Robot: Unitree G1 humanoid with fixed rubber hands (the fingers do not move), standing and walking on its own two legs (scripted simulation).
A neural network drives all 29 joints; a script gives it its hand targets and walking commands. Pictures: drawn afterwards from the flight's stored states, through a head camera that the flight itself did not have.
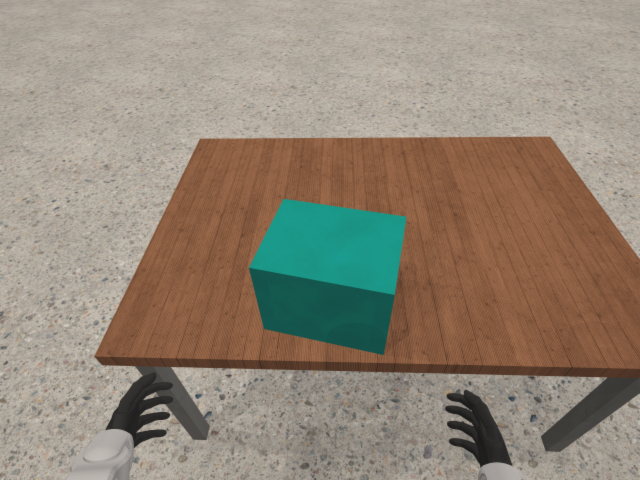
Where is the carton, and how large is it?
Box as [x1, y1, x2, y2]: [249, 199, 405, 354]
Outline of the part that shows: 283,199 249,266 264,328 383,354 395,289 405,217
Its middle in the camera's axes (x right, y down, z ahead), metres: +0.03 +0.07 +0.73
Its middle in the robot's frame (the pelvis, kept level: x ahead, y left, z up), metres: +0.49 +0.01 -0.09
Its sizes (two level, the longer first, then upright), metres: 0.236 0.180 0.186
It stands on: a table, 0.57 m high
